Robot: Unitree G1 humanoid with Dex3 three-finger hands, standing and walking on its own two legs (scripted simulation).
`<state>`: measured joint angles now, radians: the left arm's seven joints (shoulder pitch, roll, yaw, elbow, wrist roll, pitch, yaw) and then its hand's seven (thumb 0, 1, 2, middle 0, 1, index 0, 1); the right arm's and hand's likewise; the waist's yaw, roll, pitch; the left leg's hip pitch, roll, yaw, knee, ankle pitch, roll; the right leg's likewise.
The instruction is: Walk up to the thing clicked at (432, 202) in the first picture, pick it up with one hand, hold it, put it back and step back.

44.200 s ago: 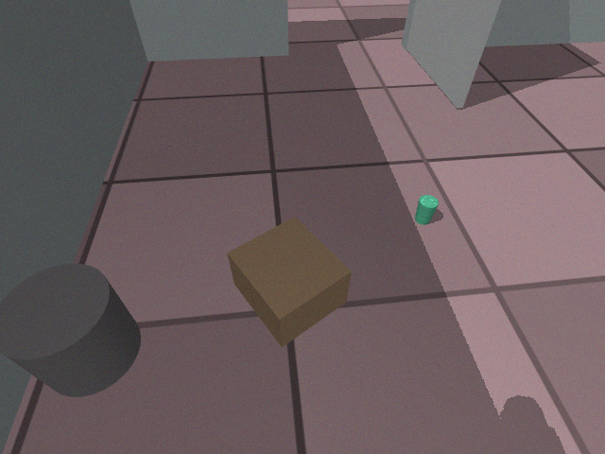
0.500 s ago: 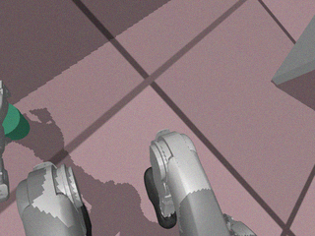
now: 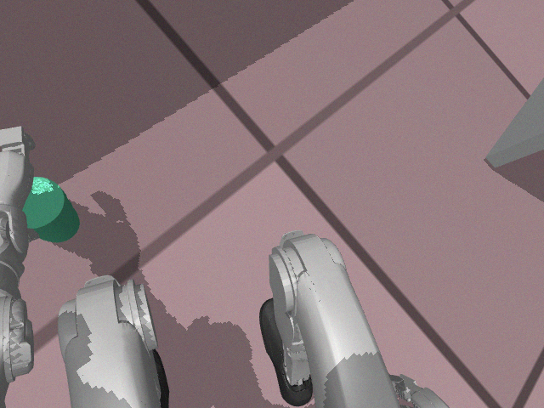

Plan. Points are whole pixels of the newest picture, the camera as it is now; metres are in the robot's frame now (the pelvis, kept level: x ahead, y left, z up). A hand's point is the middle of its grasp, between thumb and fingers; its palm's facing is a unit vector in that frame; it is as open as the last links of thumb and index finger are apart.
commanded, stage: withdraw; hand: left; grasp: from above
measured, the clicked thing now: (47, 214) +0.45 +0.27 -0.26
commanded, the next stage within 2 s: home in 0.68 s
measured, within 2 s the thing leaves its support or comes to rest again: neither
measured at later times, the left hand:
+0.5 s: hand out of the picture +0.41 +0.28 -0.05, palm faces -0.49 -0.06 -0.87, open 14.1 cm
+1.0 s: hand out of the picture +0.47 +0.30 -0.09, palm faces -0.35 -0.07 -0.93, open 13.3 cm
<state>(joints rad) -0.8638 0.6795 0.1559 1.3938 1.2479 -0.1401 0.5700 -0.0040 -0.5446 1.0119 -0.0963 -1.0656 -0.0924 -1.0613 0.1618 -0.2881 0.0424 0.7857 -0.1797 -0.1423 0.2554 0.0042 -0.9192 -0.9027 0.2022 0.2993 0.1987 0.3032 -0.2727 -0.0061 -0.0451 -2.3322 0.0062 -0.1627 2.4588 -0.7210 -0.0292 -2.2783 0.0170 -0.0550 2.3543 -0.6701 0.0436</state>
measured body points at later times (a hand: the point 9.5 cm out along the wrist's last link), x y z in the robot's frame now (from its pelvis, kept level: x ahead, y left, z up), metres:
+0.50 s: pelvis -0.02 +0.00 +0.08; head +0.18 +0.07 +0.48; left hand +0.43 +0.28 +0.00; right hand +0.09 -0.30 -0.02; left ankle +0.07 +0.13 -0.29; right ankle +0.10 -0.13 -0.29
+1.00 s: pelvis -0.01 +0.00 +0.03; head +0.22 +0.05 +0.42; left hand +0.49 +0.30 -0.04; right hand +0.01 -0.25 -0.09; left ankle +0.06 +0.13 -0.29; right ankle +0.10 -0.13 -0.29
